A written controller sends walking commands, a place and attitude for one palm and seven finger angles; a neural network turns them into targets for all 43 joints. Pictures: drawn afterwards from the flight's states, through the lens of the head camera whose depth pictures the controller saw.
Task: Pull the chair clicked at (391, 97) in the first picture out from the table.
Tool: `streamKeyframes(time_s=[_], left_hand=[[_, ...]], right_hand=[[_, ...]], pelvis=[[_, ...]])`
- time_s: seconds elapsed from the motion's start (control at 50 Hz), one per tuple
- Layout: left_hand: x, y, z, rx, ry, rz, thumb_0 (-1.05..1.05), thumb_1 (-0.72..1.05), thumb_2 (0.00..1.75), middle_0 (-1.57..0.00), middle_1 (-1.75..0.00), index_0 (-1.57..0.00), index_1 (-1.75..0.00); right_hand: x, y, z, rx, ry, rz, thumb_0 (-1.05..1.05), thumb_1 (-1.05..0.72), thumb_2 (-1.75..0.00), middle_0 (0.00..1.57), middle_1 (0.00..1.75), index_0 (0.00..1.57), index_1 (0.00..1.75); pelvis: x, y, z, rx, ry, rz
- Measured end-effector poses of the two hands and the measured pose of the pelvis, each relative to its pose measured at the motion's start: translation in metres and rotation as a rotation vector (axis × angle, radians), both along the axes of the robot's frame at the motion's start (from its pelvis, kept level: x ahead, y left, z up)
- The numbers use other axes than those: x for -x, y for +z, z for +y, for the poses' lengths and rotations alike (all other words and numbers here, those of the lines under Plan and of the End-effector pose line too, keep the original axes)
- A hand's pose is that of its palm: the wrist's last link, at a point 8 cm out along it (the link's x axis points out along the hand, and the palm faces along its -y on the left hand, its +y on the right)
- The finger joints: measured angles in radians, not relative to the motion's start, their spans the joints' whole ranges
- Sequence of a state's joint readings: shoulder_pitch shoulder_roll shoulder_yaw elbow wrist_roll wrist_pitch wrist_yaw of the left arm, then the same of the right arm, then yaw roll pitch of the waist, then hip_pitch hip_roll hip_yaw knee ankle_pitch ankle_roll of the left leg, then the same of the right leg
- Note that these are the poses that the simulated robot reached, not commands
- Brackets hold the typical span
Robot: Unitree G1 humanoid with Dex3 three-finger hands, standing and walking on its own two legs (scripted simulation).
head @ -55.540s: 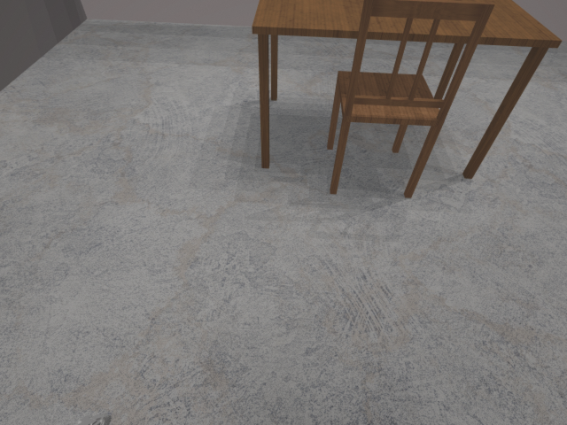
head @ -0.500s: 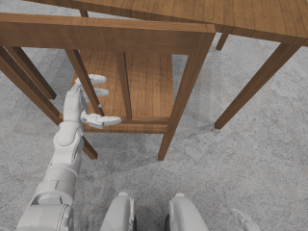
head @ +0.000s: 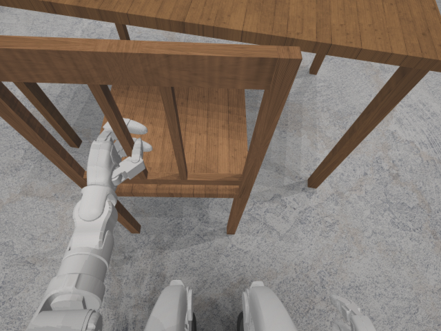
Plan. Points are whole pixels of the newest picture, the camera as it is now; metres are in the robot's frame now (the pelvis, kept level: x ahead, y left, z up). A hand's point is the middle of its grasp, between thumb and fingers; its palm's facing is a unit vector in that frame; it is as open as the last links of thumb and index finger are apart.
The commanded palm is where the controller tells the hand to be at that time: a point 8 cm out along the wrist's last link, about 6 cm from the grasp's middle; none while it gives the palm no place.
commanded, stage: hook a spindle and tug to test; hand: left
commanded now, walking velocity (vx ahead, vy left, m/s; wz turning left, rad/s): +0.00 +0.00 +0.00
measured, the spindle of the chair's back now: (126, 140) +0.44 +0.17 +0.03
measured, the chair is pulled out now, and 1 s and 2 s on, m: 0.13 0.17 0.32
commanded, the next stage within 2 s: step backward, pulling the chair out in 0.44 s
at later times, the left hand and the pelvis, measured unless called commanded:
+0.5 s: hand (140, 178) +0.37 +0.14 +0.02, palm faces -0.05 -1.00 -0.03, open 5.0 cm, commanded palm +0.35 +0.19 +0.02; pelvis +0.01 +0.00 +0.00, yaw +0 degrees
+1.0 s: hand (140, 174) +0.37 +0.13 +0.04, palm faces -0.07 -0.99 -0.13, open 4.8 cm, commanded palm +0.35 +0.18 +0.04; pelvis +0.03 +0.02 +0.11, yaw -3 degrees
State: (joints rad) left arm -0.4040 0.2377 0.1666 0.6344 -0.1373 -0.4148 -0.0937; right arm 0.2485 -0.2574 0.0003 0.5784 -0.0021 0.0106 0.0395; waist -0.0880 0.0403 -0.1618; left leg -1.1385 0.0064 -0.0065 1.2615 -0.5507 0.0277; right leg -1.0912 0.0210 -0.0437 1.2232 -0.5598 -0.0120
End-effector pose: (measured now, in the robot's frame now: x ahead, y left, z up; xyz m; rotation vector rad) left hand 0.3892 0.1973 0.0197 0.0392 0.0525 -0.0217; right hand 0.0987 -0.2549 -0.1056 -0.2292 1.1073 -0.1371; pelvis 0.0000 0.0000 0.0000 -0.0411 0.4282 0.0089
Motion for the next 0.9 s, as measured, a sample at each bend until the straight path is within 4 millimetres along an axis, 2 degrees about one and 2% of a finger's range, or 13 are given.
streamKeyframes(time_s=[0.32, 0.56, 0.62, 0.76, 0.9], left_hand=[[0.022, 0.000, -0.004, 0.007, -0.017, 0.007, 0.01, 0.80, 0.82, -0.42, -1.41, -0.42, -1.45], [0.034, 0.000, -0.004, 0.006, -0.029, -0.003, 0.01, 0.79, 0.82, -0.44, -1.41, -0.44, -1.45], [0.033, 0.010, -0.006, -0.060, -0.002, 0.093, 0.01, 0.79, 0.84, -0.44, -1.37, -0.43, -1.45], [0.032, 0.028, -0.011, -0.072, 0.069, 0.374, 0.02, 0.79, 0.84, -0.36, -1.18, -0.46, -1.45], [0.026, 0.034, -0.010, -0.107, 0.013, 0.465, 0.03, 0.79, 0.84, -0.36, -1.15, -0.48, -1.44]], right_hand=[[-0.032, 0.007, 0.004, -0.016, 0.021, -0.055, 0.01, -0.90, -0.90, 0.20, 0.30, 0.20, 0.30], [-0.049, 0.005, 0.007, -0.012, 0.052, -0.097, 0.01, -0.90, -0.90, 0.20, 0.30, 0.20, 0.30], [-0.045, 0.017, 0.012, -0.018, -0.020, -0.065, 0.01, -0.91, -0.90, 0.20, 0.30, 0.20, 0.30], [-0.024, 0.071, 0.025, -0.017, -0.127, 0.020, 0.01, -0.91, -0.90, 0.20, 0.30, 0.20, 0.30], [-0.003, 0.100, 0.013, 0.061, -0.171, 0.084, 0.01, -0.90, -0.90, 0.20, 0.30, 0.21, 0.30]], pelvis=[[-0.013, 0.005, -0.001, -0.007, -0.003, -0.004], [-0.010, 0.001, -0.002, -0.007, 0.005, -0.011], [-0.009, 0.017, -0.002, -0.020, 0.009, -0.102], [-0.030, 0.079, 0.006, -0.026, -0.011, -0.203], [-0.031, 0.105, 0.017, 0.004, -0.025, -0.261]])
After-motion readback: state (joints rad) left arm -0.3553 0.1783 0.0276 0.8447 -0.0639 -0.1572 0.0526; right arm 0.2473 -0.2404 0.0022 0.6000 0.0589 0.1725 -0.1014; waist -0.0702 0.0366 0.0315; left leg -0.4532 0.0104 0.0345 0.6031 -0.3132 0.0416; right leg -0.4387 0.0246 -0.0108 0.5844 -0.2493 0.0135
